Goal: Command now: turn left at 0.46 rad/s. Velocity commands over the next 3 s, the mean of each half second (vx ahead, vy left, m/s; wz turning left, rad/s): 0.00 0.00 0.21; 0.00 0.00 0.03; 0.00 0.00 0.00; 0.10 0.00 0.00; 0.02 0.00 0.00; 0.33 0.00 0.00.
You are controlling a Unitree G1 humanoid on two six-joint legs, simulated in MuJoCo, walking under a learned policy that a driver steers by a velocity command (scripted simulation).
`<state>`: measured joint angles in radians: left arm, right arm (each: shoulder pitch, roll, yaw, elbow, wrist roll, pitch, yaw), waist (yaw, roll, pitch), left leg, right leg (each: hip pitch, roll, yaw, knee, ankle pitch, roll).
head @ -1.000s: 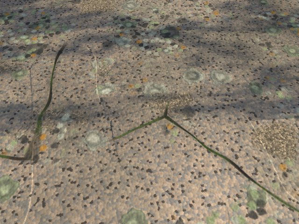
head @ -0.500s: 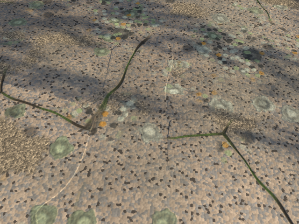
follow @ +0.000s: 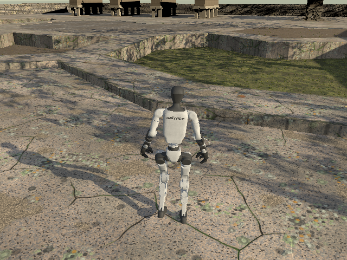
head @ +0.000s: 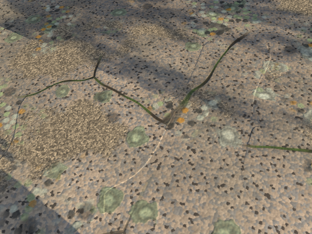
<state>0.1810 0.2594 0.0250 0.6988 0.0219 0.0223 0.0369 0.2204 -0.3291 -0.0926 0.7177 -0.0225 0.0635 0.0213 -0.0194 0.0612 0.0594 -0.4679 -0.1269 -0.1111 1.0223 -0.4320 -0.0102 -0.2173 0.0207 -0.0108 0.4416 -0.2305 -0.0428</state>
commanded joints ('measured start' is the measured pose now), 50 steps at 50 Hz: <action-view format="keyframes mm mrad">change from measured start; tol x16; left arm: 1 -38 126 32 -73 1 -20 3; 50 92 52 -7 370 -11 -19 -6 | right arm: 1 53 -86 -22 -33 7 2 15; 50 44 5 84 344 14 -67 -57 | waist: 1 -5 -200 -65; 11 29 -249 -95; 15 38 169 -84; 25 3 -61 -20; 50 26 -61 -7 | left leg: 1 -50 26 19 133 19 -34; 10 178 55 118 -378 -36 -12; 12 324 62 139 -667 190 14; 14 538 324 -183 -801 375 63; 15 326 437 -257 -754 558 174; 21 377 285 -81 -669 690 136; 25 276 191 -56 -722 276 71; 50 289 190 -26 -720 308 61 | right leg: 1 81 -219 150 -138 387 -150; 12 59 -222 113 7 471 -125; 16 -55 -60 21 162 -255 31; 24 138 -106 75 -82 166 53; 50 79 -109 97 -114 116 13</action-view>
